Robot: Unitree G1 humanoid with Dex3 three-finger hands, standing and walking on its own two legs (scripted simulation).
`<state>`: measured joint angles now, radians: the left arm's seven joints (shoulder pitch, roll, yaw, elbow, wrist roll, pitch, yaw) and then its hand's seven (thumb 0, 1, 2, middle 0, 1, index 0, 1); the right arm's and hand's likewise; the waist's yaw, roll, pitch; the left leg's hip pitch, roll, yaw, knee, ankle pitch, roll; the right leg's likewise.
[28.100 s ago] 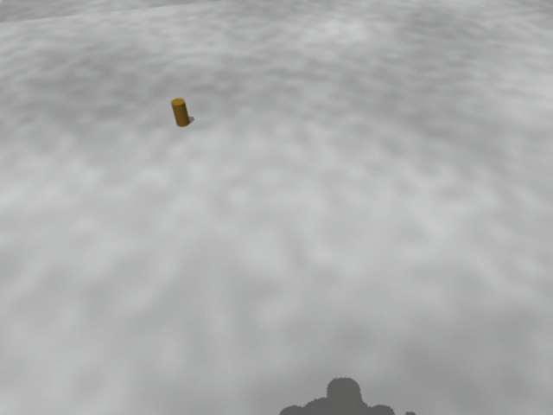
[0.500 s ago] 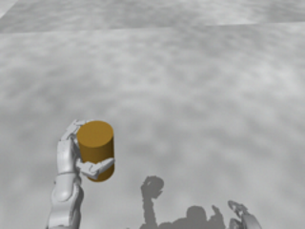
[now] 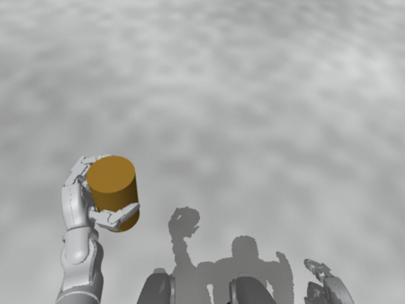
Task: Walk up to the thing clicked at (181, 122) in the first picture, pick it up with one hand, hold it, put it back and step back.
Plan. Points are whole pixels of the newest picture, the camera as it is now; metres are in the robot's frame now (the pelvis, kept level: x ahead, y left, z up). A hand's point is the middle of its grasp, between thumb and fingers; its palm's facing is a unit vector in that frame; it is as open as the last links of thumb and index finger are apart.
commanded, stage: crouch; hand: left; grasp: from the side
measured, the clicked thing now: (116, 196) +0.34 +0.18 -0.01
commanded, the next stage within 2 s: lower in 1.48 s
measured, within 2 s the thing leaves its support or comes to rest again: neither
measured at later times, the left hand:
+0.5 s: hand (123, 226) +0.34 +0.22 -0.25, palm faces +0.26 -0.97 -0.02, open 11.5 cm
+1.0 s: hand (132, 235) +0.35 +0.23 -0.39, palm faces +0.23 -0.97 -0.01, open 11.5 cm
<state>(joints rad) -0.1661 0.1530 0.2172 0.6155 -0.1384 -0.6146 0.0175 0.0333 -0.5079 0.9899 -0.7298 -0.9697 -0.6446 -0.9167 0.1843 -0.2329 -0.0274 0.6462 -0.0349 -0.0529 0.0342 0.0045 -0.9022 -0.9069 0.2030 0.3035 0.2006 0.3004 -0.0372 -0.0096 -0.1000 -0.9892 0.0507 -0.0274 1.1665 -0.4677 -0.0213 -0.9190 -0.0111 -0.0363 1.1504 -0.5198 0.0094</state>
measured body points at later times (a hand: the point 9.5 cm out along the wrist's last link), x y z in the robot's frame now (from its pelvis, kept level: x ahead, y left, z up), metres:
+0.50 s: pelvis -0.04 +0.00 -0.21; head +0.14 +0.03 +0.20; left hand +0.32 +0.27 -0.24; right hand +0.12 -0.25 -0.34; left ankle +0.05 +0.13 -0.64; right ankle +0.02 -0.13 -0.64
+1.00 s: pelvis -0.06 +0.00 -0.34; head +0.14 +0.04 +0.07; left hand +0.33 +0.28 -0.39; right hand +0.05 -0.27 -0.46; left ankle +0.05 +0.13 -0.64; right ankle +0.02 -0.13 -0.64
